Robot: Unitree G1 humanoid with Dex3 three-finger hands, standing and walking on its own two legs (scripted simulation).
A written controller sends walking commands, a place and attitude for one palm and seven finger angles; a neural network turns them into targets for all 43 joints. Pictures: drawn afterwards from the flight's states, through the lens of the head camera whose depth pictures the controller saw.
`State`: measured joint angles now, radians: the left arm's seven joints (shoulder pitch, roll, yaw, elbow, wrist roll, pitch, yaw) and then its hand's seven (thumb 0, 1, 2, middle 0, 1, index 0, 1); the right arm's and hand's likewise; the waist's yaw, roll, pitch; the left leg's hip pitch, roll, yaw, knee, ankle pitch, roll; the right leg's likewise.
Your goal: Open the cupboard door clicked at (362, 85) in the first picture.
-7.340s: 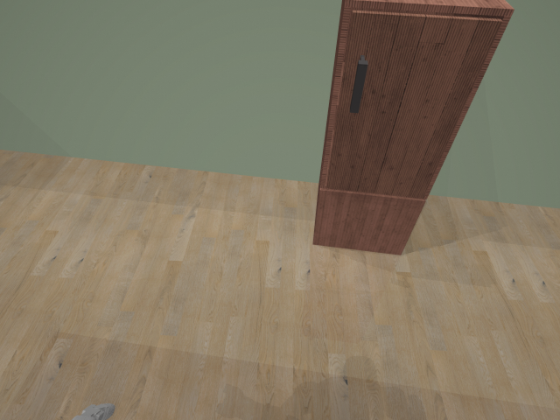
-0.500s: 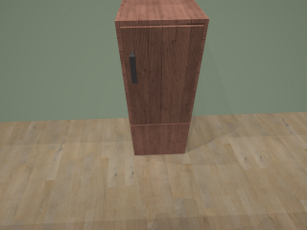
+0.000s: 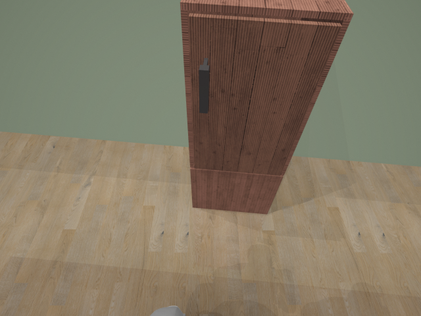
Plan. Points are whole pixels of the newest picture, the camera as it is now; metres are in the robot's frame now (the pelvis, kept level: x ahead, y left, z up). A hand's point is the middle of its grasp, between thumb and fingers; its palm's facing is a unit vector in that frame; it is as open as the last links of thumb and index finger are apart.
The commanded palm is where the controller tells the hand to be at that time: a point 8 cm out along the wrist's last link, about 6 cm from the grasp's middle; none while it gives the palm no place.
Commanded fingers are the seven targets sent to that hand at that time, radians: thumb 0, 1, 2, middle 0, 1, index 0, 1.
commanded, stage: take the last steps up to it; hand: left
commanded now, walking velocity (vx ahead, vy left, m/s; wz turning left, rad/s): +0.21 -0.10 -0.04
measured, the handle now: (204, 86) +0.67 +0.09 +0.05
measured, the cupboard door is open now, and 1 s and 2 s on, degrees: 0 0 0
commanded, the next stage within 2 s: come to a stop and stand still in 0.16 s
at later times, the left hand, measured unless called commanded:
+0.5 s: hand (167, 273) +0.23 +0.13 -0.15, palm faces -0.02 -0.97 -0.23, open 7.3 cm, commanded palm none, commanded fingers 0.00 0.90 0.90 -0.20 -0.30 -0.20 -0.30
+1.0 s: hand out of the picture +0.11 +0.22 -0.16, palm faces +0.04 -0.98 -0.19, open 7.3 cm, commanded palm none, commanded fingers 0.00 0.90 0.90 -0.20 -0.30 -0.20 -0.30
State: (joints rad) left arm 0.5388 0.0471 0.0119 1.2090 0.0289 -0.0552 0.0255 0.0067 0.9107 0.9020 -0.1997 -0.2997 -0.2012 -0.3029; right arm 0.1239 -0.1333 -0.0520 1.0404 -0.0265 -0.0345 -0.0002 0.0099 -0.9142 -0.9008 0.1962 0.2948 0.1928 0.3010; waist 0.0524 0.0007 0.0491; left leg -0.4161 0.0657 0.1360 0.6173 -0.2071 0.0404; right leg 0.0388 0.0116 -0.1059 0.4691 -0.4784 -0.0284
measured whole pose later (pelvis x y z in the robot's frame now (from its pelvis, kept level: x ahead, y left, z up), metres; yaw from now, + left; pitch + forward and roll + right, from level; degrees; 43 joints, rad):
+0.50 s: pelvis +0.14 -0.05 +0.00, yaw -1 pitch -1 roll +1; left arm 0.15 0.14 0.02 0.99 0.03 -0.02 0.02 0.00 0.91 0.90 -0.20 -0.30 -0.20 -0.30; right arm 0.26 -0.20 -0.07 1.07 0.00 0.03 -0.03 0.00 -0.92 -0.90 0.20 0.30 0.19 0.30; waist -0.02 0.05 0.08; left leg -0.27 0.04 0.06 0.85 -0.57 -0.03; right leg -0.37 -0.10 -0.11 0.60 -0.21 0.01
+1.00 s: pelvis +0.10 +0.02 +0.03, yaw -1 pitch +0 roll -2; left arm 0.27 0.23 0.07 1.07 0.03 0.06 0.01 0.01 0.91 0.90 -0.20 -0.30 -0.20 -0.30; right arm 0.27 -0.13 -0.03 1.03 -0.02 -0.01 -0.05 0.01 -0.93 -0.90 0.20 0.30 0.20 0.30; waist 0.01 -0.05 0.00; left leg -0.19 0.00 0.08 0.37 -0.19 0.06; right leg -0.40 0.00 0.04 0.99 -0.31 0.06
